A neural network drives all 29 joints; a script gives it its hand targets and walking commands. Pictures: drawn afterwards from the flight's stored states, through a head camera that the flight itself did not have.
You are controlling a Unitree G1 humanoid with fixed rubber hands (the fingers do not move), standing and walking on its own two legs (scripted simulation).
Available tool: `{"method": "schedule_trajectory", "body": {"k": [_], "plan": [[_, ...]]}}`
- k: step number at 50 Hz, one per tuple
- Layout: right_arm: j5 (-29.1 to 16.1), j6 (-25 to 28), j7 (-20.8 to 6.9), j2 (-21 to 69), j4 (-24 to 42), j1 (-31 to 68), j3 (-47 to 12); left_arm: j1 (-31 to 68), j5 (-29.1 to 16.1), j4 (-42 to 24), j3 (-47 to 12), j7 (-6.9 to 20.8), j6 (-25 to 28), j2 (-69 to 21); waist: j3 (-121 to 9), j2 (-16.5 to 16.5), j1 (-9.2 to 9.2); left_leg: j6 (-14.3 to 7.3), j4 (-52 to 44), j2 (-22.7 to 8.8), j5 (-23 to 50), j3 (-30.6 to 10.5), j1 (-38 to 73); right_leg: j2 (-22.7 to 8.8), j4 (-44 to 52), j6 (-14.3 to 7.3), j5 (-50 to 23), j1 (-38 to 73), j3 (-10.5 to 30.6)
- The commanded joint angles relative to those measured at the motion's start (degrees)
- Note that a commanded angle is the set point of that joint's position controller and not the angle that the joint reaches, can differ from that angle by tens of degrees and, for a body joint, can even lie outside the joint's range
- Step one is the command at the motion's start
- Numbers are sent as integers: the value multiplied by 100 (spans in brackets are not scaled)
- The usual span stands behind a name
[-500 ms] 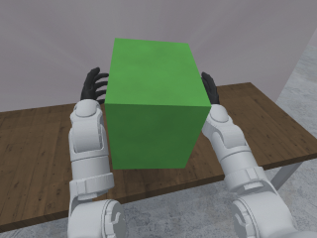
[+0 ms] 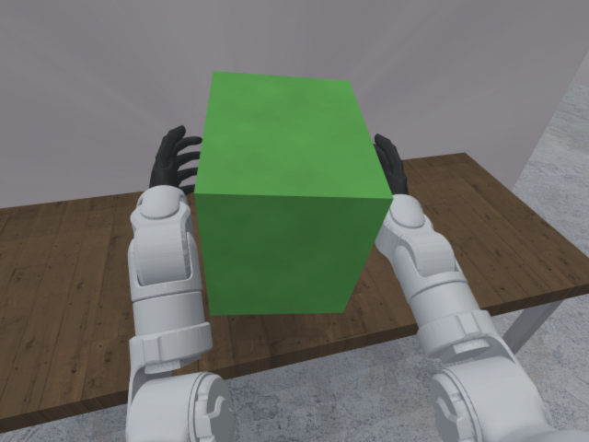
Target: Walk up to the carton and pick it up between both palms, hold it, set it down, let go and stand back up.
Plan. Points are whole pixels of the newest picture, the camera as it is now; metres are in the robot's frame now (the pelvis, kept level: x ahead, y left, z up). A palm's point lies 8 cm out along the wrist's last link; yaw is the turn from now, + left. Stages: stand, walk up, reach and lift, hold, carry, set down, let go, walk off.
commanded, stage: hold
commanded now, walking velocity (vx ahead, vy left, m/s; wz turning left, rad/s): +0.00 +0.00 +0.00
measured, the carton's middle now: (280, 196) +0.40 +0.01 +0.17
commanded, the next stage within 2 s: none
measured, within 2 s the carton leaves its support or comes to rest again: neither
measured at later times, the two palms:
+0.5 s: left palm (168, 190) +0.36 +0.15 +0.21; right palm (390, 195) +0.36 -0.13 +0.19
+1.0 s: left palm (169, 190) +0.36 +0.15 +0.21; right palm (391, 195) +0.36 -0.14 +0.19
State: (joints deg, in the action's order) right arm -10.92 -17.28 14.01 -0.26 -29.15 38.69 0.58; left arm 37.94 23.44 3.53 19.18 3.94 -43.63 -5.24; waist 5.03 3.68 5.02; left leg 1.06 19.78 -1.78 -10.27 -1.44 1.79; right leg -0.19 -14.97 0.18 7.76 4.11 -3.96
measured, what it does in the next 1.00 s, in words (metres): stands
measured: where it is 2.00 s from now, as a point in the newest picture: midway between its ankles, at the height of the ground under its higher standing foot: outside the picture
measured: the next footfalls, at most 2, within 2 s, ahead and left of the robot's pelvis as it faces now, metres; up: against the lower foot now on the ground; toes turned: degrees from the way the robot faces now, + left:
none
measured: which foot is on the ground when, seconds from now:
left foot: down 0.00-1.00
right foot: down 0.00-1.00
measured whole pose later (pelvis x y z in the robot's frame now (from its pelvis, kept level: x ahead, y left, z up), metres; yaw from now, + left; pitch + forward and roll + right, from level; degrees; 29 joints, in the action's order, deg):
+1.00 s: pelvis +0.00 +0.00 +0.00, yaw +0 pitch -12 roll -1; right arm -10.4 -17.6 14.0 -0.2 -30.1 39.6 1.2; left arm 39.0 23.5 5.2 20.1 4.1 -43.2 -5.3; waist 5.3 3.0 4.5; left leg 1.1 19.6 -1.9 -10.0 -1.2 2.1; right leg -0.1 -15.5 0.0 7.8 4.0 -3.8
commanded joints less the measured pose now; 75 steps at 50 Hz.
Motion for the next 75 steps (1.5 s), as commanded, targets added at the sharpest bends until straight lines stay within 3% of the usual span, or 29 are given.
{"method": "schedule_trajectory", "body": {"k": [1, 24, 26, 41, 75], "plan": [[-331, 423, -568, 3095, 1930, 4448, -2021, 3030, -908, -93, -2832, 713, 219, -2808, -2187, -486, 63, -2, -198, 398, 1333, 448, 210, 356, 71, 185, -736, 561, -244], [-319, 432, -573, 3097, 1900, 4459, -2003, 3053, -900, -69, -2810, 716, 223, -2805, -2186, -484, 61, -10, -207, 398, 1304, 453, 203, 354, 73, 185, -709, 554, -246], [-350, 390, -587, 3099, 1866, 4431, -1998, 3076, -873, -114, -2825, 719, 223, -2823, -2133, -620, 46, 14, -157, 393, 1440, 454, 303, 371, 49, 141, -663, 541, -223], [-306, 358, -586, 3182, 1839, 4499, -2017, 3148, -901, 19, -2747, 727, 267, -2809, -2114, -426, 5, -51, -221, 409, 1235, 458, 191, 371, 67, 176, -598, 541, -201], [-315, 404, -595, 3166, 1784, 4514, -1984, 3175, -897, 28, -2763, 725, 292, -2849, -2184, -499, 28, -15, -177, 411, 1360, 454, 263, 380, 57, 167, -617, 515, -219]]}}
